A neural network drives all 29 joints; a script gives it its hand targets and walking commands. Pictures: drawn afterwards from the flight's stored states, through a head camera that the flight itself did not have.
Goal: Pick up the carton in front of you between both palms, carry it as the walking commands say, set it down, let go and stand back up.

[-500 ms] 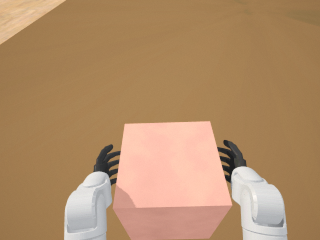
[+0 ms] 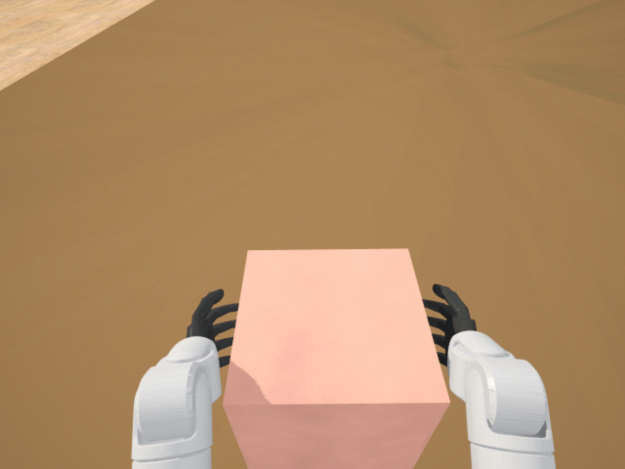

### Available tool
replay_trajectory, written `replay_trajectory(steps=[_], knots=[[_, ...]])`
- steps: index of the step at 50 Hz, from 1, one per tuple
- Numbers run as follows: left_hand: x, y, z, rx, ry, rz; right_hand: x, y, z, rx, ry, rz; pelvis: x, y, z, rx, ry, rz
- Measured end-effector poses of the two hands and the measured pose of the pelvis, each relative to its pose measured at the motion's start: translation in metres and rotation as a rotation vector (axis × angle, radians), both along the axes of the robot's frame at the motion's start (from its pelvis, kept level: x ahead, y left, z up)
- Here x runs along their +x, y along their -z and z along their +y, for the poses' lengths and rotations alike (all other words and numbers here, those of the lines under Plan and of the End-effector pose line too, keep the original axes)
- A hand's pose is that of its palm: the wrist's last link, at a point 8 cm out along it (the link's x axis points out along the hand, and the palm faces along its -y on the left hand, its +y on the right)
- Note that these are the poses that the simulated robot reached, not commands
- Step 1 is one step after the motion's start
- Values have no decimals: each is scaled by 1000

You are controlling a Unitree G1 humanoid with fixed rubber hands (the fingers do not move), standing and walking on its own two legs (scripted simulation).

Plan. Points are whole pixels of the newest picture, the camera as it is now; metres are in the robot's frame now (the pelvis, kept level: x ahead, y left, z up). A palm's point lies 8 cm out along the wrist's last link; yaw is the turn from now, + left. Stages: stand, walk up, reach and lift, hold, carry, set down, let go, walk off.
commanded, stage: carry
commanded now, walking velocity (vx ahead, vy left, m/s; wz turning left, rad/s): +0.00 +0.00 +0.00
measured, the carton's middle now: (328, 368) +0.28 +0.00 +0.00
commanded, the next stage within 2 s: hold in 1.26 s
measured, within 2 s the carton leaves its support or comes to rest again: neither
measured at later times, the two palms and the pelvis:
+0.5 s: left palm (217, 393) +0.23 +0.13 +0.04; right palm (471, 387) +0.23 -0.16 +0.04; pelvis -0.04 -0.01 +0.00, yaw +0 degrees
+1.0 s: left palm (222, 401) +0.22 +0.13 +0.04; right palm (479, 394) +0.22 -0.17 +0.04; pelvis -0.06 -0.02 +0.00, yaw +0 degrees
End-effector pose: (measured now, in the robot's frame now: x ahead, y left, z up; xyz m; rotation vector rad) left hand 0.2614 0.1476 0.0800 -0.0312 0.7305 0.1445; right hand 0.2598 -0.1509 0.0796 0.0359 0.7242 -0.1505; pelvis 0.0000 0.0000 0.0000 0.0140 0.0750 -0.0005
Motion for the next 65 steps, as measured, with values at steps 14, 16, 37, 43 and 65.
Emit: replay_trajectory(steps=[14, 16, 37, 43, 65], knots=[[-23, 24, -10, 35, 24, -8, -21, 23, -9, -35, -26, -8, -18, 3, -10, -1, 1, -38], [-26, 26, -10, 43, 28, -12, -24, 25, -10, -42, -32, -12, -22, 3, -11, -2, 2, -43], [-29, 42, -18, 65, 54, -79, -30, 40, -18, -72, -39, -78, -58, 0, -16, -14, 6, -47], [-35, 41, -19, 65, 51, -69, -35, 39, -18, -72, -43, -68, -59, 1, -18, -14, 7, -45], [-43, 43, -27, 62, 50, -57, -44, 41, -26, -77, -46, -55, -65, -2, -25, -6, 22, -89]])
